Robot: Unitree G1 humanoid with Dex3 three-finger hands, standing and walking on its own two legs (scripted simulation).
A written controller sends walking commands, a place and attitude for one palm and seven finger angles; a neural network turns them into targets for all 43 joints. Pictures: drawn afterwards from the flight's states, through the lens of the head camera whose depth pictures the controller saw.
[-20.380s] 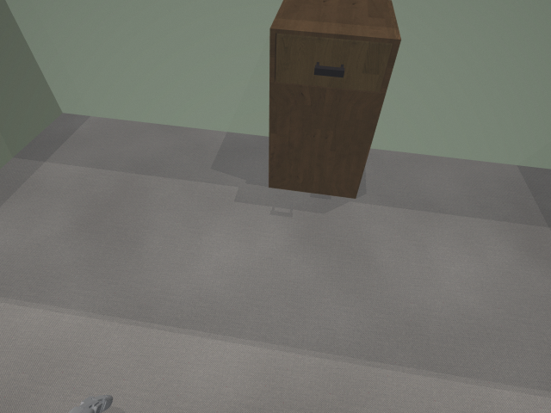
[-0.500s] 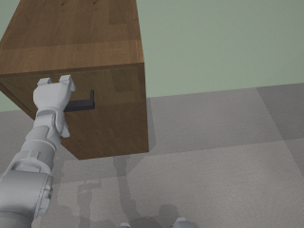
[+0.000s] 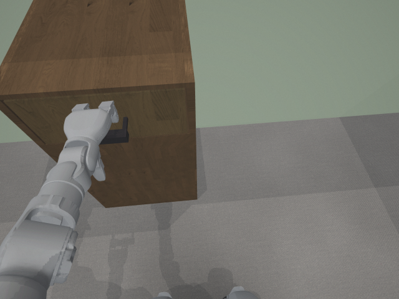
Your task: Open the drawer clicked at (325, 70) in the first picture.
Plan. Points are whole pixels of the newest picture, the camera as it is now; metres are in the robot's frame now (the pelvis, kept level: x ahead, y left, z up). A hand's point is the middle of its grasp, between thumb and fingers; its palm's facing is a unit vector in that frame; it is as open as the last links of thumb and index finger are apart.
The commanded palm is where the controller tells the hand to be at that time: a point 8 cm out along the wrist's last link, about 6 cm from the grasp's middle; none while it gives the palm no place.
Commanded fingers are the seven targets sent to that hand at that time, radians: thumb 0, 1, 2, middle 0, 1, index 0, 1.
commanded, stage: move the hooked fingers above the handle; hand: left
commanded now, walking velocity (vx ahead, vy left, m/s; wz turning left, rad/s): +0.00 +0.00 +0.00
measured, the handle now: (106, 129) +0.52 +0.23 -0.05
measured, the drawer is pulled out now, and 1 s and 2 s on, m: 0.00 0.00 0.00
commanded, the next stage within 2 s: lower the fingers behind the handle in 0.88 s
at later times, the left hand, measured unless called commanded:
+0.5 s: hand (105, 134) +0.46 +0.20 +0.02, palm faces -0.07 -0.05 -1.00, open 13.8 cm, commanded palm +0.45 +0.22 +0.07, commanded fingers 0.00 -0.50 0.30 -0.30 -1.20 -0.30 -1.20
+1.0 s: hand (103, 134) +0.46 +0.21 +0.01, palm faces -0.08 -0.04 -1.00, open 13.8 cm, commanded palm +0.45 +0.22 +0.06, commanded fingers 0.00 -0.50 0.30 -0.30 -1.20 -0.30 -1.20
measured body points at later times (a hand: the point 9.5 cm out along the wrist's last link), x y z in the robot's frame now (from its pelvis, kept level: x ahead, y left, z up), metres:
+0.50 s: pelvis +0.00 +0.00 +0.00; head +0.09 +0.00 +0.44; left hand +0.46 +0.20 +0.07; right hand +0.03 -0.28 -0.13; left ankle -0.02 +0.11 -0.70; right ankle +0.00 -0.12 -0.70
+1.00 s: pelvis -0.01 +0.00 -0.01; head +0.10 +0.00 +0.43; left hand +0.46 +0.21 +0.07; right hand +0.00 -0.28 -0.13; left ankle -0.02 +0.11 -0.70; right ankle +0.00 -0.12 -0.70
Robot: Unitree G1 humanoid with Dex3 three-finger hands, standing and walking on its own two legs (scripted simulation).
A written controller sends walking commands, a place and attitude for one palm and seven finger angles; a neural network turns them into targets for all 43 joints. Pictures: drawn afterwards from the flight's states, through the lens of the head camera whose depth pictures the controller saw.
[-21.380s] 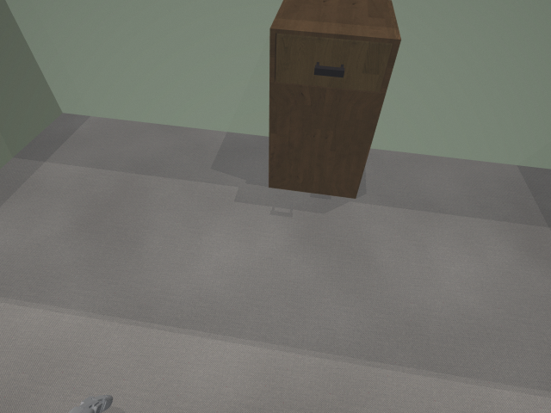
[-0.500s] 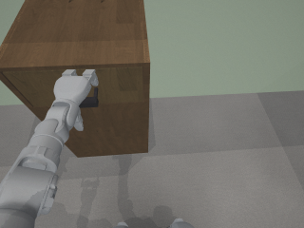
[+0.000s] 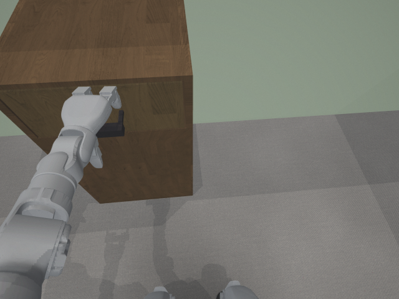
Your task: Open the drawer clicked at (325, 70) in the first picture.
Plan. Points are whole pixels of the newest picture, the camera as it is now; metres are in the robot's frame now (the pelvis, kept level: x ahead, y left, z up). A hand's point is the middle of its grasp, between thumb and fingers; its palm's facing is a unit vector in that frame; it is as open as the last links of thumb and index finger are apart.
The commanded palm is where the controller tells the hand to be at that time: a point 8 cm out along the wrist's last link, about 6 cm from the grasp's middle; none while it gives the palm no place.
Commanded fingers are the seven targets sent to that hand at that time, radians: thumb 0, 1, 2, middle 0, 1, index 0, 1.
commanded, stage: lower the fingers behind the handle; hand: left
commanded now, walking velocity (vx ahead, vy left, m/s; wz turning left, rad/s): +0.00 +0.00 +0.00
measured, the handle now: (102, 123) +0.53 +0.23 -0.04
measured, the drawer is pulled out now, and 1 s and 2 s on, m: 0.00 0.00 0.00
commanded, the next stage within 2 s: close the thumb around the handle in 1.58 s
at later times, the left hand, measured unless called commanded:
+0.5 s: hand (99, 132) +0.48 +0.22 -0.02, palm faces -0.05 -0.04 -1.00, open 13.8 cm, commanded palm +0.46 +0.22 +0.04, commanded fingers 0.00 -0.50 0.30 -0.30 -1.20 -0.30 -1.20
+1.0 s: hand (99, 138) +0.48 +0.23 -0.04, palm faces -0.07 -0.01 -1.00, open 13.8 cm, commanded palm +0.46 +0.22 +0.00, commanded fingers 0.00 -0.50 0.30 -0.30 -1.20 -0.30 -1.20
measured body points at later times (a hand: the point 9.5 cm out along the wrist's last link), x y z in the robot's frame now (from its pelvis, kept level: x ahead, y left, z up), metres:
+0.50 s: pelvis +0.01 +0.01 -0.01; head +0.12 +0.01 +0.42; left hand +0.48 +0.22 +0.04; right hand +0.02 -0.27 -0.14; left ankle -0.01 +0.11 -0.70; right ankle +0.00 -0.12 -0.70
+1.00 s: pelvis -0.01 +0.01 -0.03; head +0.12 +0.01 +0.40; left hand +0.48 +0.22 +0.02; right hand +0.00 -0.27 -0.16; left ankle -0.01 +0.11 -0.70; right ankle +0.00 -0.12 -0.70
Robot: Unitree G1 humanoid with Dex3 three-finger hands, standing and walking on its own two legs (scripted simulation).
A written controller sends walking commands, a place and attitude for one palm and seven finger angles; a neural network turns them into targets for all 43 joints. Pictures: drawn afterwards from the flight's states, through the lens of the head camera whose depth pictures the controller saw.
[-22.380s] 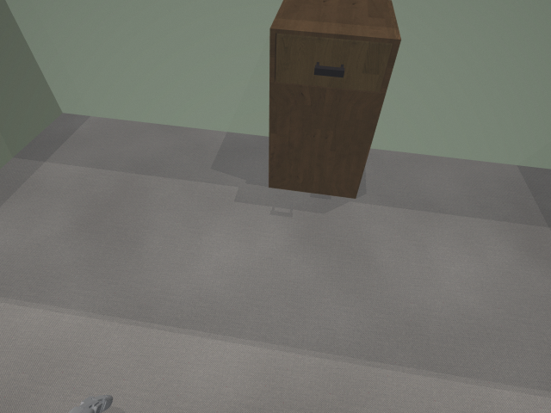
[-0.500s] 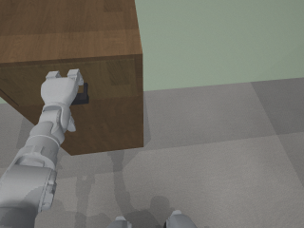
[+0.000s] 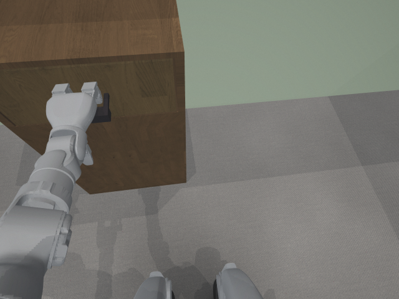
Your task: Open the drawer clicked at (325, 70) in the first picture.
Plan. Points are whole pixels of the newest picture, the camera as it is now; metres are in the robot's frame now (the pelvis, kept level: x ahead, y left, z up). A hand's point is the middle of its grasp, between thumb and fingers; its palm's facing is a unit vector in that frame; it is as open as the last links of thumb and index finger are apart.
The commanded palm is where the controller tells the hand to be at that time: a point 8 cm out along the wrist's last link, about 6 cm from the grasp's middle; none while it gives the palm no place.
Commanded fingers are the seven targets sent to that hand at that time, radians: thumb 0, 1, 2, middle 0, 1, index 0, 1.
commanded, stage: lower the fingers behind the handle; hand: left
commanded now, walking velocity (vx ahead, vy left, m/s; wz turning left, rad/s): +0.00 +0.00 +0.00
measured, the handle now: (85, 107) +0.53 +0.23 -0.01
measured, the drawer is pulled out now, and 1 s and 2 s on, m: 0.00 0.00 0.03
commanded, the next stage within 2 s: close the thumb around the handle in 0.58 s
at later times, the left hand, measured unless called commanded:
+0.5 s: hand (88, 131) +0.48 +0.23 -0.03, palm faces -0.08 -0.02 -1.00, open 13.8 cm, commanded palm +0.47 +0.22 +0.02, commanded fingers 0.00 -0.50 0.30 -0.30 -1.20 -0.30 -1.20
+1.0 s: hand (88, 130) +0.49 +0.23 -0.03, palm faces -0.05 -0.04 -1.00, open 10.9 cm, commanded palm +0.47 +0.23 +0.02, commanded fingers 0.00 0.45 0.71 -0.37 -1.30 -0.37 -1.30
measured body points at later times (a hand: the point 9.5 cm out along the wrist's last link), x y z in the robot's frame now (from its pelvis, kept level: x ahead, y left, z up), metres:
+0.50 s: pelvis -0.01 +0.00 -0.01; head +0.13 +0.00 +0.42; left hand +0.48 +0.22 +0.02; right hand +0.00 -0.27 -0.14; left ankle -0.01 +0.11 -0.67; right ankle +0.02 -0.12 -0.67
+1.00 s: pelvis +0.00 +0.00 -0.01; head +0.14 +0.01 +0.42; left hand +0.48 +0.23 +0.02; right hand +0.01 -0.27 -0.14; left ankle -0.01 +0.11 -0.67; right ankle +0.02 -0.12 -0.67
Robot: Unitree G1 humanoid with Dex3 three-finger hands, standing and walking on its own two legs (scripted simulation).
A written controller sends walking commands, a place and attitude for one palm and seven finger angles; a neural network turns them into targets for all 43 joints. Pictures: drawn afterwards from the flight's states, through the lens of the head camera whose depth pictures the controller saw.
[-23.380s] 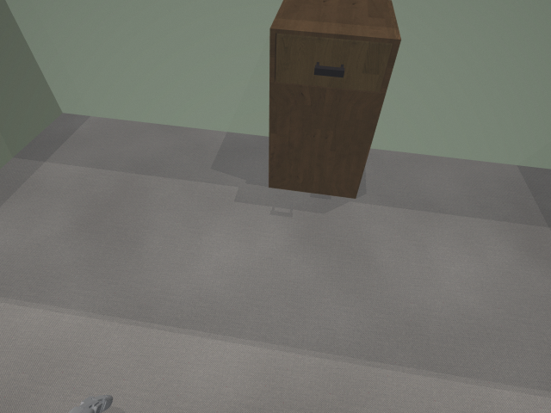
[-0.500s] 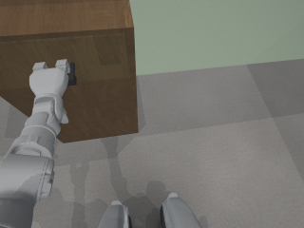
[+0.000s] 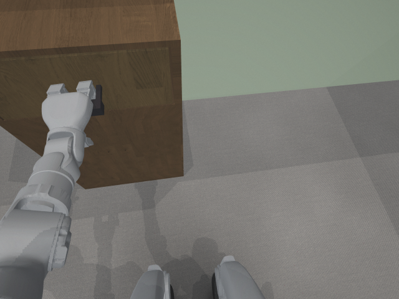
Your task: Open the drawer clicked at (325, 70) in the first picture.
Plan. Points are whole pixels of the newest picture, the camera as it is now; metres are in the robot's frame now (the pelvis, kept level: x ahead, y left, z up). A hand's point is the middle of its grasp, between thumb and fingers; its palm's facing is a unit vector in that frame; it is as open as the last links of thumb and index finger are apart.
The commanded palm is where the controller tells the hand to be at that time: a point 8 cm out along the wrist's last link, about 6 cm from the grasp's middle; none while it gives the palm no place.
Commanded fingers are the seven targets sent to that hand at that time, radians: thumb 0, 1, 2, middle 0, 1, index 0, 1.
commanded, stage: close the thumb around the handle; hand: left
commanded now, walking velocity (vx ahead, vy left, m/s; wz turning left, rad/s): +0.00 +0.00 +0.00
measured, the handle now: (76, 100) +0.53 +0.24 +0.00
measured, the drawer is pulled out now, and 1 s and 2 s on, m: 0.00 0.03 0.16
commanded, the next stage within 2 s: pull the drawer open in 0.38 s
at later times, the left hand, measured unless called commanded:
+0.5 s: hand (80, 124) +0.49 +0.23 -0.02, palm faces -0.05 -0.02 -1.00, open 5.7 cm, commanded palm +0.46 +0.22 +0.03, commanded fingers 0.00 0.90 0.90 -0.40 -1.35 -0.40 -1.35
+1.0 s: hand (79, 137) +0.45 +0.23 -0.02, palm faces -0.05 -0.05 -1.00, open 5.6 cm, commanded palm +0.41 +0.23 +0.03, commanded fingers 0.00 0.90 0.90 -0.40 -1.35 -0.40 -1.35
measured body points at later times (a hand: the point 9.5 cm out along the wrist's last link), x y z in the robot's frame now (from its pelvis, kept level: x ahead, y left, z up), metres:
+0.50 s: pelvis +0.00 +0.00 +0.00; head +0.14 +0.01 +0.43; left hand +0.48 +0.23 +0.03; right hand +0.01 -0.27 -0.13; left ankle -0.01 +0.10 -0.66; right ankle +0.02 -0.13 -0.66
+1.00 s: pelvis +0.03 +0.01 +0.02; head +0.15 +0.01 +0.45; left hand +0.45 +0.23 +0.03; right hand +0.08 -0.26 -0.11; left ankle -0.01 +0.10 -0.66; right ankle +0.02 -0.13 -0.66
